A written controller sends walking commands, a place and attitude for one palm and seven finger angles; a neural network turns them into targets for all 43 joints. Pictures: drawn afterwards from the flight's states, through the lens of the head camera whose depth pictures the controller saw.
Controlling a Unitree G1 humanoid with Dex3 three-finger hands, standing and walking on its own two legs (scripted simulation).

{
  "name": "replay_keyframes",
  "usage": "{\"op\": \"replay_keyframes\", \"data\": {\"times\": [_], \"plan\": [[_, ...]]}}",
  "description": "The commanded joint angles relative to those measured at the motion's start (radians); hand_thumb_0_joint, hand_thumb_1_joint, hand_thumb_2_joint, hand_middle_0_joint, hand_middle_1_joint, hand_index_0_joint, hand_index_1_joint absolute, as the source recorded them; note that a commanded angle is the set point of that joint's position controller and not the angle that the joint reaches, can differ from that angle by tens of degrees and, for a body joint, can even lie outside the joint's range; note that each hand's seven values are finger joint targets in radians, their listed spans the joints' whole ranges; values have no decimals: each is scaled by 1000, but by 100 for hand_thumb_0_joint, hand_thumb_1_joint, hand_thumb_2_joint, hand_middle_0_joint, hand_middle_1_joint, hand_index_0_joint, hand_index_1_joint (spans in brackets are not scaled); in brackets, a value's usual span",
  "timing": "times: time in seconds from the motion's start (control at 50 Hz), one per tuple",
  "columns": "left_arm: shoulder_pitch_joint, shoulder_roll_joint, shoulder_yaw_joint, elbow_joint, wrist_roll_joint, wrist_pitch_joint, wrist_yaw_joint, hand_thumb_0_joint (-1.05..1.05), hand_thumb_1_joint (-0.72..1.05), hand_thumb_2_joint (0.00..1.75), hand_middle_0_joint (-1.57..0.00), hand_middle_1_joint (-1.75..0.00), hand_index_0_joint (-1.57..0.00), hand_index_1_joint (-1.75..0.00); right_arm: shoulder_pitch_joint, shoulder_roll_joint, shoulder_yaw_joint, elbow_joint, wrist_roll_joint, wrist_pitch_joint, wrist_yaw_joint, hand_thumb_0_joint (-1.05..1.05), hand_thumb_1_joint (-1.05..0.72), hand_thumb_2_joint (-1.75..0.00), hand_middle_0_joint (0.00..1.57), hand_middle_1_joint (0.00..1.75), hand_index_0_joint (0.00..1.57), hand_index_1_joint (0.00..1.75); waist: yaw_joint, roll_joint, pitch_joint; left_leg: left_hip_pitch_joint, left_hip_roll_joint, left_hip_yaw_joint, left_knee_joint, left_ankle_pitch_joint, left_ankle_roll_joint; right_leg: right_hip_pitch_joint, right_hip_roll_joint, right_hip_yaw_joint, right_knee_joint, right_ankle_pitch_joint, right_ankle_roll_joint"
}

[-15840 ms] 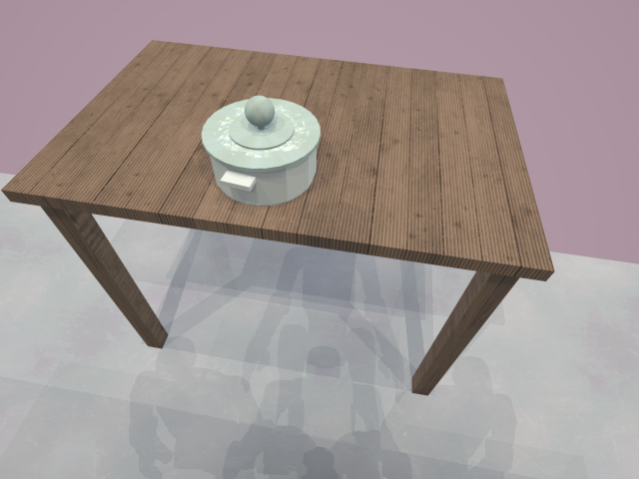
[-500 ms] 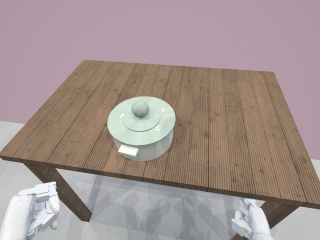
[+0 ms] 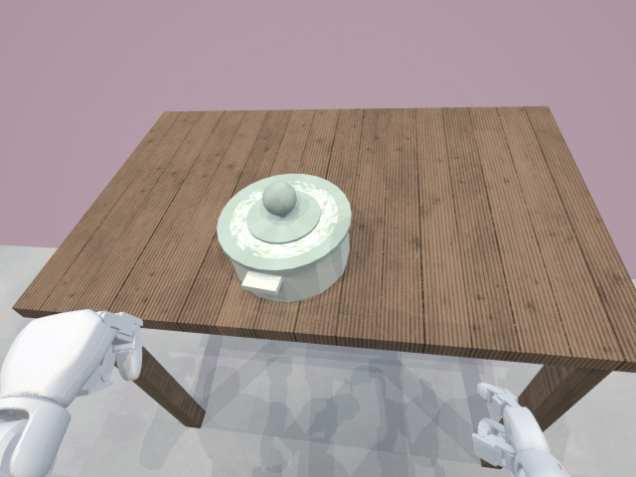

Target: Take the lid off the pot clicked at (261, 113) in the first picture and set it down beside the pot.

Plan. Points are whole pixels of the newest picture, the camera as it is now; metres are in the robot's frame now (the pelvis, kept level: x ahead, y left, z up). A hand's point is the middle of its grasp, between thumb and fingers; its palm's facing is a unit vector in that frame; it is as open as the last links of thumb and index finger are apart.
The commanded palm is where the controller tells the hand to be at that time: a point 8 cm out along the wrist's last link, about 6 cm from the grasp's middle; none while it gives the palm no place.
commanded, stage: reach forward and open the fingers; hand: left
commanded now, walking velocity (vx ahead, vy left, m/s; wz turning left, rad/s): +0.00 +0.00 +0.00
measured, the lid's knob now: (279, 198) +0.46 +0.12 +0.10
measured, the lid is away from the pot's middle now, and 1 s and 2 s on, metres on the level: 0.00 0.00 0.00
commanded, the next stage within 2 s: move the open hand above the knob in 0.82 s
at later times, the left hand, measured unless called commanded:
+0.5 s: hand (76, 330) +0.22 +0.28 +0.14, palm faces -0.15 -0.05 -0.99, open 7.8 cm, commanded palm +0.20 +0.27 +0.21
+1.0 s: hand (33, 259) +0.26 +0.32 +0.20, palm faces +0.00 -0.02 -1.00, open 10.3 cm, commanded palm +0.24 +0.28 +0.25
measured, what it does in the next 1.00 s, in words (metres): shifts its weight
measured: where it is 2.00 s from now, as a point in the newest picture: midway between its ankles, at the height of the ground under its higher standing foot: outside the picture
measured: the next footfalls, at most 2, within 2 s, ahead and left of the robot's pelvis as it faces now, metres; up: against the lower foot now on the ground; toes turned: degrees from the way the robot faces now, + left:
none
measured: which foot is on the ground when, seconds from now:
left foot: down 0.00-1.00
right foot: down 0.00-1.00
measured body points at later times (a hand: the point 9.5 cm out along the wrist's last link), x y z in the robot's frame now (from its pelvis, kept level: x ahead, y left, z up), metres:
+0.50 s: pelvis -0.04 +0.02 +0.00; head -0.02 -0.02 +0.45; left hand +0.22 +0.28 +0.19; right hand +0.19 -0.18 -0.09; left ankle +0.04 +0.09 -0.73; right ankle -0.04 -0.10 -0.73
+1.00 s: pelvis -0.05 +0.04 +0.00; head -0.03 +0.01 +0.45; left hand +0.26 +0.32 +0.25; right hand +0.19 -0.15 -0.09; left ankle +0.04 +0.09 -0.73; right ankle -0.04 -0.10 -0.73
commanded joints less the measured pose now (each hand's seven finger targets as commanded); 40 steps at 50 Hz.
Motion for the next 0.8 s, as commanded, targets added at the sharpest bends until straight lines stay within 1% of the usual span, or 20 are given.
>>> {"op": "replay_keyframes", "data": {"times": [0.0,0.04,0.06,0.08,0.1,0.14,0.16,0.18,0.2,0.24,0.26,0.28,0.34,0.36,0.4,0.46,0.54,0.66,0.7,0.78], "plan": [[-195,241,136,-115,45,-33,-55,0,42,114,-112,-97,-112,-97,-171,-80,-35,-162,19,-69,-10,0,-90,-90,20,30,20,30,-14,-70,-185,211,18,-92,-46,176,11,-61,-32,33,-113,223,12],[-245,289,172,-52,38,-40,-115,0,36,118,-110,-90,-110,-90,-207,-86,-29,-152,27,-79,-6,0,-90,-90,20,30,20,30,-12,-79,-124,208,7,-96,-46,187,13,-82,-25,37,-130,258,9],[-262,234,108,-17,18,-47,-147,0,33,119,-109,-86,-109,-86,-172,-80,-31,-147,27,-74,-6,0,-90,-90,20,30,20,30,-30,-119,-86,183,5,-92,-57,163,14,-83,-27,12,-133,238,18],[-334,282,132,-4,21,-58,-174,0,29,121,-108,-83,-108,-83,-173,-89,-26,-136,28,-74,-6,0,-90,-90,20,30,20,30,-27,-127,-82,195,4,-96,-70,160,13,-99,-30,14,-147,221,22],[-364,255,97,14,3,-64,-197,0,26,123,-107,-79,-107,-79,-178,-88,-30,-137,29,-77,-8,0,-90,-90,20,30,20,30,-39,-108,-45,187,4,-96,-82,136,15,-102,-27,7,-159,197,23],[-489,339,150,-53,14,-87,-225,0,20,126,-104,-72,-104,-72,-230,-88,-23,-148,28,-103,-8,0,-90,-90,20,30,20,30,-23,-42,-92,224,0,-106,-87,153,15,-83,-24,23,-157,214,14],[-481,306,111,-51,2,-102,-240,0,17,127,-103,-68,-103,-68,-193,-78,-23,-147,21,-104,-10,0,-90,-90,20,30,20,30,-25,-51,-117,227,-3,-106,-89,159,18,-57,-26,6,-155,211,19],[-522,378,165,-69,17,-117,-246,0,14,128,-102,-65,-102,-65,-184,-87,-23,-138,20,-111,-11,0,-90,-90,20,30,20,30,-14,-35,-166,256,2,-111,-94,182,14,-49,-33,17,-159,218,19],[-495,355,158,-44,4,-126,-253,0,11,129,-100,-61,-100,-61,-182,-81,-26,-136,14,-112,-11,0,-90,-90,20,30,20,30,-14,-43,-147,249,1,-114,-99,174,14,-40,-25,5,-166,209,18],[-554,424,234,-23,28,-138,-251,0,5,131,-98,-54,-98,-54,-204,-83,-20,-130,14,-122,-3,0,-90,-90,20,30,20,30,-2,-3,-162,263,-2,-121,-103,185,9,-33,-17,15,-165,210,3],[-525,350,177,33,16,-141,-259,0,2,132,-97,-51,-97,-51,-174,-75,-21,-118,9,-112,3,0,-90,-90,20,30,20,30,-9,-36,-139,251,-1,-115,-109,170,10,-34,-17,-9,-168,188,7],[-562,390,212,38,21,-144,-259,0,-1,133,-95,-47,-95,-47,-169,-85,-23,-109,15,-107,10,0,-90,-90,20,30,20,30,-3,-31,-147,260,6,-120,-124,168,3,-41,-21,-9,-173,172,6],[-594,319,168,103,2,-117,-270,0,-10,136,-91,-36,-91,-36,-196,-90,-27,-120,24,-104,27,0,-90,-90,20,30,20,30,-7,-18,-91,239,3,-120,-139,124,-3,-73,-9,-13,-179,134,0],[-615,256,92,84,-16,-115,-279,0,-13,138,-90,-33,-90,-33,-182,-86,-29,-123,23,-97,31,0,-90,-90,20,30,20,30,-19,-41,-101,242,7,-117,-148,99,0,-67,-9,-27,-182,110,7],[-648,258,70,31,-17,-118,-286,0,-19,140,-88,-26,-88,-26,-193,-89,-36,-130,22,-108,33,0,-90,-90,20,30,20,30,-17,-39,-149,268,8,-124,-155,88,1,-59,-12,-22,-181,103,11],[-773,353,115,-47,26,-131,-288,0,-29,145,-84,-15,-84,-15,-201,-85,-30,-126,15,-126,28,0,-90,-90,20,30,20,30,-10,-21,-245,303,10,-145,-154,100,4,-17,-8,-18,-155,117,4],[-885,472,235,86,54,-128,-262,0,-35,148,-82,-8,-82,-8,-180,-98,-31,-94,20,-130,14,0,-90,-90,20,30,20,30,-11,21,-180,271,17,-170,-172,24,-3,-49,-4,-16,-149,61,-12],[-835,235,22,92,-7,-81,-332,0,-36,150,-82,-8,-82,-8,-209,-86,-30,-122,24,-126,49,0,-90,-90,20,30,20,30,-9,-10,-213,304,15,-174,-187,86,-11,-63,-7,-36,-138,122,-4],[-847,227,-5,50,-7,-83,-343,0,-36,151,-82,-8,-82,-8,-207,-88,-35,-131,25,-127,48,0,-90,-90,20,30,20,30,-15,-51,-197,300,24,-183,-195,25,-10,-81,-6,-35,-141,86,8],[-1068,495,188,136,80,-82,-325,0,-37,154,-83,-8,-83,-8,-183,-105,-23,-93,21,-125,19,0,-90,-90,20,30,20,30,-9,-66,-184,245,25,-189,-208,-57,-8,-64,-7,-25,-130,22,-5]]}}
